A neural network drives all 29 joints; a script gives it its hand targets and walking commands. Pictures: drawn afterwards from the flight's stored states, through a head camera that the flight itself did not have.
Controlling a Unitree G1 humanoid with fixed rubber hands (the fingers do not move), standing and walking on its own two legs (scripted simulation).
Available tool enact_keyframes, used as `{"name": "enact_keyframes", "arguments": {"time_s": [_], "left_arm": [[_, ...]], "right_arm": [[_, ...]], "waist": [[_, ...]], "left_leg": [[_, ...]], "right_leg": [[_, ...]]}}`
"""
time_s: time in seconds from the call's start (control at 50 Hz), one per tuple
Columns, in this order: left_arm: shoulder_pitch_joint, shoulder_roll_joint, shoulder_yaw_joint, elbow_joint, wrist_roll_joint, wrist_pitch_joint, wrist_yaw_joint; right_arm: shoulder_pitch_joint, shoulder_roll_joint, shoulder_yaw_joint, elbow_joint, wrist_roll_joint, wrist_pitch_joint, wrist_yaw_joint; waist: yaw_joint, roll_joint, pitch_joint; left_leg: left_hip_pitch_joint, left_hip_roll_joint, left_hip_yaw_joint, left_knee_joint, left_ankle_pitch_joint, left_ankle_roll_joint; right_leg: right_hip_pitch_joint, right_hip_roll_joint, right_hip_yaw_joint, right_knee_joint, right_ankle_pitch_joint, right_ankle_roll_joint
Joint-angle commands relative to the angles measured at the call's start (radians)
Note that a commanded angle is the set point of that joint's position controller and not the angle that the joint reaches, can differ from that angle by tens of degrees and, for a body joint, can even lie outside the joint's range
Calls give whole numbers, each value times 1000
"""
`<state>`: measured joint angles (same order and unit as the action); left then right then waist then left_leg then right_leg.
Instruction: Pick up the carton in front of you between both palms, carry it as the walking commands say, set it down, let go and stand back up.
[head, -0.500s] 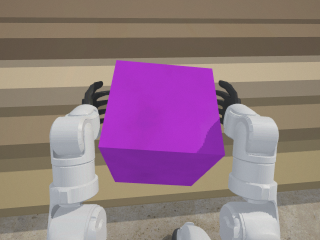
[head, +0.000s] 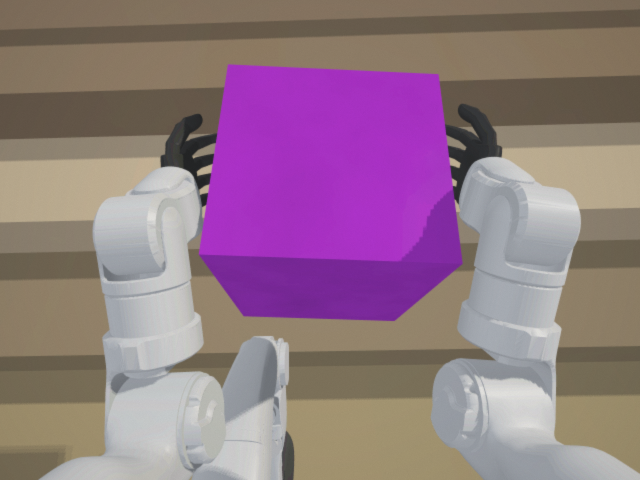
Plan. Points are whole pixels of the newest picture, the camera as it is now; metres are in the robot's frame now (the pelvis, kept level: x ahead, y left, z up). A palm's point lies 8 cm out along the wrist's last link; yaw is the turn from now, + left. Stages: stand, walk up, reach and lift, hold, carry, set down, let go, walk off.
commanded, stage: carry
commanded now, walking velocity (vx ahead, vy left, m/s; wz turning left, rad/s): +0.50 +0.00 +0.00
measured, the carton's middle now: (325, 214) +0.39 +0.03 +0.08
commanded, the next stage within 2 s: none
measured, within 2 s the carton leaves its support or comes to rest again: neither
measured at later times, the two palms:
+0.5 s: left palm out of the picture +0.75 +0.18 +0.35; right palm out of the picture +0.75 -0.12 +0.38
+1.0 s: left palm out of the picture +1.02 +0.37 +0.54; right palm out of the picture +1.11 +0.09 +0.53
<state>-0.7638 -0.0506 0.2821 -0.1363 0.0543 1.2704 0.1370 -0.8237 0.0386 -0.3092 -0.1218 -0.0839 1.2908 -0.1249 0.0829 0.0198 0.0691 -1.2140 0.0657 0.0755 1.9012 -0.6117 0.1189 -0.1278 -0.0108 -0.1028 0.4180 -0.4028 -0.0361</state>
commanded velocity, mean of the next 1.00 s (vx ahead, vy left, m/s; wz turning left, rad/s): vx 0.50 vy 0.00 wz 0.28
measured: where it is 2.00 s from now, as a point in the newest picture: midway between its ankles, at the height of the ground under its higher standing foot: outside the picture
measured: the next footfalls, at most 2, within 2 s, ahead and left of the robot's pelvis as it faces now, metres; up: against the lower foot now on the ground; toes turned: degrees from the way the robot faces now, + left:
left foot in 0.08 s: +0.27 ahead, +0.11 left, +0.16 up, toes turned +6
right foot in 0.50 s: +0.56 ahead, -0.06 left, +0.30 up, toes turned -2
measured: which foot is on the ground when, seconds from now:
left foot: up 0.00-0.06, down 0.08-0.52, up 0.54-0.94, down 0.96-1.00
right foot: down 0.00-0.10, up 0.12-0.48, down 0.50-0.98, up 1.00-1.00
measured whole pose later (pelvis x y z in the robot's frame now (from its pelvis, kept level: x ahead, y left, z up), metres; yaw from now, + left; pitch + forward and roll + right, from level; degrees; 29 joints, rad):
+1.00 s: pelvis +0.68 +0.14 +0.33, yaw +19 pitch +4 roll +4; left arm -0.99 0.05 0.37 0.21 0.07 1.42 0.13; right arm -1.06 -0.06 -0.26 0.29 -0.07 1.41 -0.15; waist -0.06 0.05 -0.05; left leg -0.91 -0.01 0.18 1.20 -0.40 0.17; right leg 0.06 -0.27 -0.30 0.40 -0.15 0.04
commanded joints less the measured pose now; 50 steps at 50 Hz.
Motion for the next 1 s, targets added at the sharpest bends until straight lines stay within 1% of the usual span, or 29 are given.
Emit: {"name": "enact_keyframes", "arguments": {"time_s": [0.0,0.02,0.04,0.06,0.08,0.1,0.12,0.2,0.28,0.32,0.34,0.38,0.42,0.44,0.48,0.5,0.52,0.54,0.56,0.6,0.64,0.72,0.78,0.84,0.88,0.92,0.94,0.96,0.98], "left_arm": [[-795,-913,-721,-94,-475,21,-258],[-790,-916,-711,-70,-473,28,-262],[-800,-907,-719,-81,-456,27,-262],[-817,-908,-718,-81,-452,26,-263],[-851,-913,-720,-101,-446,23,-262],[-770,-937,-712,-75,-418,18,-257],[-719,-865,-665,-48,-365,11,-243],[-685,-853,-591,-24,-243,-19,-210],[-601,-803,-575,78,-189,-45,-198],[-593,-796,-584,133,-187,-36,-190],[-600,-785,-576,156,-185,-29,-188],[-631,-737,-545,191,-158,-14,-172],[-696,-731,-534,205,-173,5,-150],[-718,-738,-532,232,-189,19,-142],[-815,-816,-582,190,-270,43,-148],[-864,-866,-594,180,-312,45,-157],[-859,-926,-614,169,-347,42,-168],[-794,-946,-612,219,-377,33,-180],[-828,-1013,-630,176,-430,28,-191],[-1035,-1078,-662,49,-514,23,-212],[-1132,-1112,-689,2,-588,32,-228],[-1084,-1043,-621,88,-575,71,-247],[-1022,-978,-528,203,-511,101,-257],[-1034,-940,-470,256,-481,121,-267],[-1049,-915,-424,289,-458,137,-268],[-1022,-882,-377,322,-425,150,-266],[-1025,-880,-367,316,-396,149,-264],[-1013,-872,-359,314,-373,145,-262],[-1019,-862,-334,302,-349,140,-259]], "right_arm": [[-588,872,686,60,315,0,155],[-565,868,687,92,310,1,152],[-571,899,714,73,328,1,159],[-602,929,729,44,356,-3,165],[-633,958,758,18,387,-12,174],[-619,981,792,39,429,-24,187],[-593,1035,807,54,489,-30,204],[-774,1149,867,-41,603,-67,247],[-772,1136,852,22,620,-75,264],[-759,1096,805,80,593,-62,272],[-733,1072,775,134,576,-52,277],[-730,1038,731,197,577,-34,289],[-784,1017,678,222,574,-15,295],[-758,1000,634,261,560,1,292],[-782,991,596,275,522,25,289],[-797,996,585,276,503,36,283],[-795,997,557,263,478,44,277],[-715,994,524,287,446,50,269],[-717,958,498,275,403,51,262],[-781,910,452,224,358,56,244],[-766,835,434,218,302,57,214],[-676,785,416,292,244,78,178],[-714,822,432,375,264,105,171],[-787,840,440,400,299,119,158],[-844,881,461,396,339,130,150],[-869,942,488,417,393,135,146],[-901,993,510,402,425,132,151],[-966,1038,526,352,462,121,158],[-1036,1070,559,300,500,106,163]], "waist": [[-47,-60,-389],[-103,-142,-488],[-195,-298,-604],[-325,-300,-722],[-376,-64,-812],[-273,386,-952],[-252,229,-1041],[-205,10,-653],[-186,-92,-540],[-234,44,-524],[-253,63,-497],[-194,37,-386],[-142,-10,-340],[-91,141,-450],[59,319,-639],[121,126,-749],[112,-92,-774],[64,-289,-893],[53,-126,-886],[8,51,-652],[-49,65,-528],[5,-37,-439],[46,-89,-379],[-35,-61,-239],[-57,-126,-214],[-128,-322,-437],[-217,-446,-569],[-305,-473,-662],[-325,-269,-777]], "left_leg": [[247,-3,104,-574,54,12],[616,-114,223,-630,243,30],[819,-148,193,-703,342,33],[1008,-192,191,-871,417,19],[1208,-157,18,-1151,630,63],[1568,212,-684,-1354,1209,269],[1529,192,-792,-1341,1162,286],[1392,144,-548,-1349,584,144],[1431,156,-397,-1461,809,133],[1529,188,-427,-1456,1062,196],[1601,224,-461,-1457,1020,210],[1492,140,-345,-1567,850,147],[945,28,-104,-1769,1116,138],[853,45,-55,-1683,1665,140],[1004,108,-24,-1327,2061,94],[985,31,-26,-984,1878,29],[788,-88,-102,-564,919,-56],[515,-243,-199,59,396,-131],[447,-163,-312,162,415,-75],[264,-76,-272,114,396,-8],[257,-22,-244,7,422,18],[99,-31,-61,34,293,22],[-314,-24,-147,278,70,44],[-191,4,-44,-50,136,23],[233,7,168,-494,154,24],[578,-132,273,-601,326,77],[732,-170,251,-674,388,88],[897,-198,215,-916,440,65],[1167,-209,116,-1200,584,79]], "right_leg": [[158,-155,28,-223,942,-125],[-19,-131,-17,-154,1576,-145],[-13,-171,-23,52,1876,-139],[48,-184,-39,340,1969,-115],[-18,-72,3,761,1424,-39],[-417,195,133,1239,97,48],[-430,210,340,1461,158,-3],[-811,66,239,1472,101,-59],[-919,27,84,1257,-22,-52],[-1135,23,32,1542,-109,-94],[-1298,-4,86,1606,-170,-109],[-1295,-49,48,1398,-217,-96],[-645,13,-143,829,-64,-87],[-354,92,-208,865,126,-103],[-128,94,-139,620,242,-100],[103,72,-26,340,470,-108],[288,-128,335,129,862,-236],[411,-408,832,65,1197,-450],[391,-346,779,116,989,-403],[245,-323,648,97,368,-252],[142,-299,491,21,72,-151],[225,-346,290,-87,334,-160],[482,-421,252,-129,354,-165],[280,-302,-12,-255,211,-63],[8,-212,-177,-429,438,-113],[69,-216,-233,-182,1629,-124],[143,-247,-230,36,1947,-97],[195,-237,-234,318,1971,-57],[104,-132,-173,705,1610,7]]}}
